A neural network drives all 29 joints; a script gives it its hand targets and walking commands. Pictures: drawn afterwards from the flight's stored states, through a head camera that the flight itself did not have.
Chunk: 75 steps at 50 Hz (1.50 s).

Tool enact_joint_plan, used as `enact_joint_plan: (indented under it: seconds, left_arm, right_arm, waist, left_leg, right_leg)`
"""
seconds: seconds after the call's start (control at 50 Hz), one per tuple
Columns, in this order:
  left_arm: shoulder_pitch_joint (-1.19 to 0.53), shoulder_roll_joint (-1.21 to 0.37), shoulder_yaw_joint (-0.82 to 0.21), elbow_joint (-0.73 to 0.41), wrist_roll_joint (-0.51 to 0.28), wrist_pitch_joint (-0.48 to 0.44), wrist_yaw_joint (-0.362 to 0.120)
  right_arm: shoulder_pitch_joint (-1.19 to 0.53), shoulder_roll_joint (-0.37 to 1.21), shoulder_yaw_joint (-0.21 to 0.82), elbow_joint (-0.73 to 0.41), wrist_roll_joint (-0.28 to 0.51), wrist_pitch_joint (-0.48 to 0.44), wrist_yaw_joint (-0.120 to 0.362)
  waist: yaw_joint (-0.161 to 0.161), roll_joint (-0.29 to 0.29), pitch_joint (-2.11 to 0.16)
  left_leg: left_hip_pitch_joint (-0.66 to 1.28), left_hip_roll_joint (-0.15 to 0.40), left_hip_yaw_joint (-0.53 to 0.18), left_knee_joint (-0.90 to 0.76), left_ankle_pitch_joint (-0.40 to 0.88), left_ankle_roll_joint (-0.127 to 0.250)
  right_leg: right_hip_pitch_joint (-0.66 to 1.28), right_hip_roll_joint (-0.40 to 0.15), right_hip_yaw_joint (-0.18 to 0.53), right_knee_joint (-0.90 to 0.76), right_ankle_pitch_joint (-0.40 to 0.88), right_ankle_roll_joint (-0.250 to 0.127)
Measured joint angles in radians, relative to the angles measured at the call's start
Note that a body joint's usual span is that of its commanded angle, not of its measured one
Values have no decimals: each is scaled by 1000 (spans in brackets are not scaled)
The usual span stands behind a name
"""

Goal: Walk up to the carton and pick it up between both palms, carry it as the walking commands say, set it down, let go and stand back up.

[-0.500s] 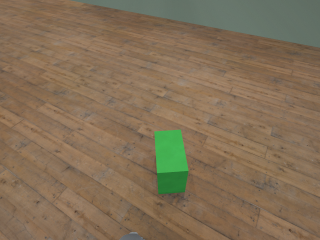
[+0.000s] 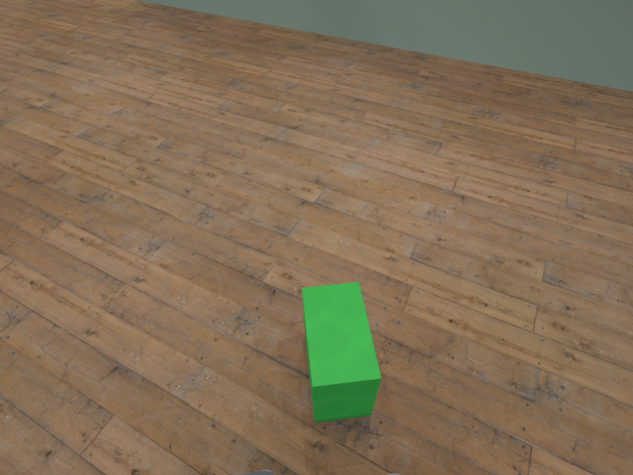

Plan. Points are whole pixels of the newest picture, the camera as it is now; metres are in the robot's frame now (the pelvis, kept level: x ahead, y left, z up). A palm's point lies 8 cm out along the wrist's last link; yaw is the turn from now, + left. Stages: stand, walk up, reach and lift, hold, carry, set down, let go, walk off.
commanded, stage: walk up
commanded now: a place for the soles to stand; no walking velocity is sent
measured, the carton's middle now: (336, 352) +0.57 -0.05 -0.60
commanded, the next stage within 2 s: none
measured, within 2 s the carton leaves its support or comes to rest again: neither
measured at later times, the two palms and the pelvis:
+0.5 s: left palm out of the picture +0.16 +0.33 -0.10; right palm (535, 442) +0.19 -0.28 -0.09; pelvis +0.07 +0.02 +0.01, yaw -1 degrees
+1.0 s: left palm (91, 452) +0.19 +0.31 -0.08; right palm out of the picture +0.15 -0.30 -0.09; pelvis +0.07 +0.01 +0.03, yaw -3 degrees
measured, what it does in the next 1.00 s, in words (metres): shifts its weight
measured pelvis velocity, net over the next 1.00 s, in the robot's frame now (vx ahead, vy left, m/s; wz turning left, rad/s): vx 0.07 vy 0.01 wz -0.05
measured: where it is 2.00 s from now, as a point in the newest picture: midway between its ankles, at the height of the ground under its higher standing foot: outside the picture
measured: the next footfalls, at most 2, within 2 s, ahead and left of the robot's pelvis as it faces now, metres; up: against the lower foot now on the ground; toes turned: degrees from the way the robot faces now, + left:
right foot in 1.30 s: +0.16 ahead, -0.21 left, +0.00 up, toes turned +12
left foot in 1.50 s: +0.13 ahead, +0.03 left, +0.00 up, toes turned +7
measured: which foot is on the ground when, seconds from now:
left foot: down 0.00-1.00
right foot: down 0.00-1.00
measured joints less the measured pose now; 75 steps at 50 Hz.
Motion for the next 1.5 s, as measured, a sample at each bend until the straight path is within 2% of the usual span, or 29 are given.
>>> enact_joint_plan:
  seconds: [0.06, 0.1, 0.14, 0.2, 0.24, 0.28, 0.32, 0.56, 0.94, 1.02, 1.06, 1.14, 1.18, 1.24, 1.28, 1.3, 1.32, 1.36, 1.38, 1.44, 1.5]
  left_arm:
    - [-18, 8, -4, -11, -3, 5, 1]
    - [-29, 19, -11, -8, -10, 15, 1]
    - [-53, 18, -18, 16, -22, 34, 6]
    - [-86, 10, -26, 45, -28, 46, 8]
    - [-103, 10, -27, 58, -28, 38, 7]
    - [-123, 5, -34, 75, -29, 36, 9]
    - [-137, 0, -46, 87, -26, 36, 10]
    - [-218, -19, -75, 164, -34, 47, 21]
    - [-256, -38, -61, 245, -18, 57, 12]
    - [-263, -47, -58, 246, -17, 59, 10]
    - [-262, -36, -44, 214, 4, 86, -10]
    - [-281, 5, -15, 137, 14, 147, -39]
    - [-279, 19, -3, 97, 17, 159, -50]
    - [-268, 30, 15, 54, 19, 165, -69]
    - [-257, 31, 26, 41, 20, 161, -75]
    - [-249, 33, 31, 41, 24, 152, -74]
    - [-245, 24, 34, 46, 25, 145, -69]
    - [-241, -7, 28, 56, 20, 143, -63]
    - [-237, -21, 22, 56, 20, 143, -59]
    - [-228, -46, 12, 42, 17, 147, -54]
    - [-232, -45, 8, 29, 3, 142, -46]
  right_arm:
    - [0, 9, 1, 16, 7, -18, -4]
    - [-9, 15, 2, 24, 6, -33, -11]
    - [-22, 24, 10, 33, 5, -45, -24]
    - [-51, 35, 28, 42, 9, -40, -27]
    - [-77, 42, 41, 50, 16, -34, -27]
    - [-104, 50, 46, 62, 23, -29, -29]
    - [-126, 58, 50, 72, 26, -26, -33]
    - [-265, 68, 45, 133, 34, -12, -42]
    - [-265, 83, 37, 248, 26, 8, -29]
    - [-251, 82, 40, 266, 24, 8, -27]
    - [-233, 88, 32, 251, 26, -7, -44]
    - [-184, 89, 9, 205, 17, -49, -86]
    - [-156, 76, -1, 182, 13, -56, -102]
    - [-118, 45, -11, 159, 7, -56, -112]
    - [-99, 20, -13, 145, 9, -47, -109]
    - [-94, 9, -12, 141, 12, -40, -106]
    - [-97, -2, -11, 141, 17, -30, -106]
    - [-96, -17, -11, 138, 24, -15, -111]
    - [-93, -20, -10, 139, 26, -14, -111]
    - [-79, -11, -2, 143, 31, -29, -103]
    - [-52, 12, 10, 152, 16, -43, -89]
  waist:
    - [15, -8, 1]
    - [15, -30, 6]
    - [7, -48, 11]
    - [-7, -44, 19]
    - [-8, -53, 28]
    - [-6, -54, 38]
    - [0, -61, 37]
    - [16, -77, 57]
    - [-8, -71, 39]
    - [-11, -73, 35]
    - [-14, -86, 33]
    - [-14, -110, 68]
    - [-14, -114, 84]
    - [-11, -119, 100]
    - [-10, -119, 106]
    - [-7, -120, 106]
    - [-9, -110, 115]
    - [-17, -85, 123]
    - [-17, -76, 120]
    - [-12, -70, 106]
    - [-11, -85, 92]
  left_leg:
    - [6, 1, 11, -93, 32, -6]
    - [34, -14, 25, -174, 142, -10]
    - [36, -32, 36, -159, 135, -10]
    - [39, -27, 26, -149, 94, -5]
    - [42, -26, 26, -145, 82, -8]
    - [52, -23, 23, -149, 76, -13]
    - [62, -25, 28, -168, 78, -15]
    - [145, -22, 55, -258, 94, -19]
    - [262, -17, 88, -454, 186, -34]
    - [277, -16, 92, -484, 200, -36]
    - [264, -16, 92, -477, 201, -37]
    - [231, 14, 83, -429, 188, -47]
    - [217, 37, 78, -410, 184, -60]
    - [194, 69, 76, -369, 167, -87]
    - [175, 91, 72, -318, 143, -105]
    - [159, 103, 72, -278, 121, -100]
    - [142, 99, 38, -227, 59, -87]
    - [99, 49, -47, -106, -56, -58]
    - [81, 28, -58, -58, -83, -48]
    - [72, -6, -17, -65, -56, -32]
    - [131, -40, 23, -222, 37, -18]
  right_leg:
    - [14, -20, 7, 14, -27, 24]
    - [6, -42, 24, 57, -58, 39]
    - [-16, -51, 50, 118, -111, 23]
    - [-11, -23, 57, 96, -171, -6]
    - [4, -19, 60, 47, -51, -2]
    - [16, -19, 58, 38, -47, 39]
    - [22, -21, 62, 28, -67, 57]
    - [83, -17, 85, -36, -59, 57]
    - [170, -5, 111, -201, 27, 50]
    - [183, -2, 114, -229, 41, 49]
    - [158, -2, 108, -197, 35, 28]
    - [39, 31, 115, 88, -149, 0]
    - [-1, 32, 119, 168, -194, -5]
    - [-3, 4, 110, 126, -195, -8]
    - [43, -10, 100, 5, -140, -14]
    - [57, -7, 99, -49, -48, -12]
    - [50, 5, 93, -31, -8, 1]
    - [52, 20, 72, -10, -23, 12]
    - [57, 24, 64, -18, -30, 10]
    - [65, 28, 41, -44, -29, 2]
    - [60, 20, 7, -21, -49, -2]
